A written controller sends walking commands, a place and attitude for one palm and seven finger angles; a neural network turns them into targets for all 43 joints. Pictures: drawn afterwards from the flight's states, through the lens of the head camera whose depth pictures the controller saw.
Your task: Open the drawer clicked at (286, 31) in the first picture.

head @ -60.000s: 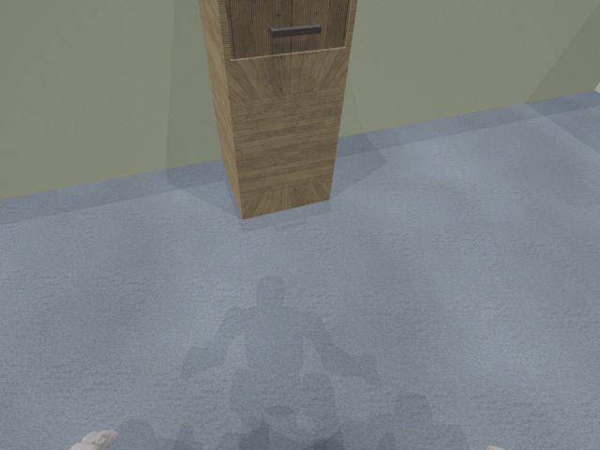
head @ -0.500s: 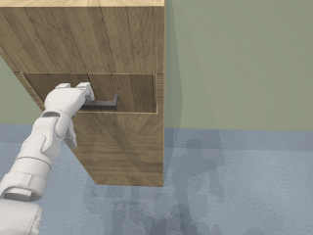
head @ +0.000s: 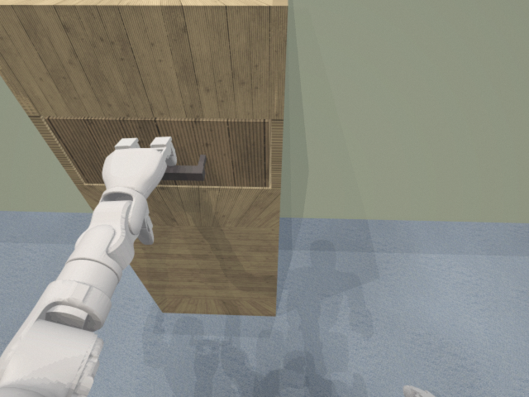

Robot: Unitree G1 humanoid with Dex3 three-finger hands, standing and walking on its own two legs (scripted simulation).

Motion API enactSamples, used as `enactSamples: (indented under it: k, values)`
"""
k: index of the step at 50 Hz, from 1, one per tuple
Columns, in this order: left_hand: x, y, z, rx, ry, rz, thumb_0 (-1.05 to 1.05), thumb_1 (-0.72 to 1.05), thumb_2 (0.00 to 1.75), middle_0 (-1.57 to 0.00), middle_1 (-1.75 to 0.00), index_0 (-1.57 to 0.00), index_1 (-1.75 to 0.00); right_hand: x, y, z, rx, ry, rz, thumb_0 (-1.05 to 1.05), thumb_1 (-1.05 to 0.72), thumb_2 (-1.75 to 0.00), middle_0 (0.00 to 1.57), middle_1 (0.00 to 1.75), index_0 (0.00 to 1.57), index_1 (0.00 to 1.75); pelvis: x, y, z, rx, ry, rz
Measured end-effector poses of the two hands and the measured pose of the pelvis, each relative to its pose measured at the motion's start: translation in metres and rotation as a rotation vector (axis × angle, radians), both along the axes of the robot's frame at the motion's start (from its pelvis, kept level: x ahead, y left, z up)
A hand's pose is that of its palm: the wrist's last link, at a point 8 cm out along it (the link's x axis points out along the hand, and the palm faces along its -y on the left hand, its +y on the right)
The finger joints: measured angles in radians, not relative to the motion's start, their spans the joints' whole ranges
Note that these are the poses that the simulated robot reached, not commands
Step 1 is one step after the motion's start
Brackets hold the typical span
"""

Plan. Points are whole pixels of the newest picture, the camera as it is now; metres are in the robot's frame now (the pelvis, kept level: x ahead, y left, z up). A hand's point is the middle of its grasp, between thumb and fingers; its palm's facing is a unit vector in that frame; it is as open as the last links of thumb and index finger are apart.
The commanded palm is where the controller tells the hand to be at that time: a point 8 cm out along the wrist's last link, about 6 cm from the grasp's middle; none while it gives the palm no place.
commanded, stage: lower the fingers behind the handle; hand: left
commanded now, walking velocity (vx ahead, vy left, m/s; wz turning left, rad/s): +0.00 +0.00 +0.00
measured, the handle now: (163, 165) +0.49 +0.22 +0.06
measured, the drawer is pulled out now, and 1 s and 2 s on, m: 0.00 0.00 0.00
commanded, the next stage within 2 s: lift the fingers back up to retry in 0.66 s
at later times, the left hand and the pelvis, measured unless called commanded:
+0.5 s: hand (147, 194) +0.41 +0.22 +0.07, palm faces +0.04 -0.02 -1.00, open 14.0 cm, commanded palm +0.39 +0.22 +0.10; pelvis -0.02 -0.01 -0.01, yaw +0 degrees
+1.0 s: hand (147, 190) +0.42 +0.22 +0.08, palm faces -0.01 -0.02 -1.00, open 13.8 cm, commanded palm +0.39 +0.22 +0.14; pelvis -0.01 -0.01 +0.00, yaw +0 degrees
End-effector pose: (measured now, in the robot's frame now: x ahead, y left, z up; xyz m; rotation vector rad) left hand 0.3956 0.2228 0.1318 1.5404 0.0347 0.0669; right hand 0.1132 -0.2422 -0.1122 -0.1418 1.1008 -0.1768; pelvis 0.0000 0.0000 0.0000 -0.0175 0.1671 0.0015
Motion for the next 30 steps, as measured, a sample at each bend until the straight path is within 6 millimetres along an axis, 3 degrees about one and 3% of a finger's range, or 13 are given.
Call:
enactSamples:
  k: [18, 30]
  values:
    - [-0.007, 0.002, -0.006, 0.000, -0.023, -0.023, 0.00, -0.49, 0.30, -0.23, -1.28, -0.27, -1.21, -0.042, -0.023, -0.003, -0.059, 0.075, -0.021, 0.01, -0.91, -0.90, 0.20, 0.30, 0.20, 0.30, -0.012, -0.006, -0.005, -0.001, 0.017, -0.002]
    - [-0.003, -0.001, -0.003, 0.016, -0.003, 0.000, 0.00, -0.49, 0.30, -0.26, -1.29, -0.28, -1.26, -0.053, -0.024, -0.005, -0.049, 0.072, -0.039, 0.01, -0.91, -0.90, 0.20, 0.30, 0.20, 0.29, -0.018, -0.010, -0.006, 0.000, 0.020, 0.001]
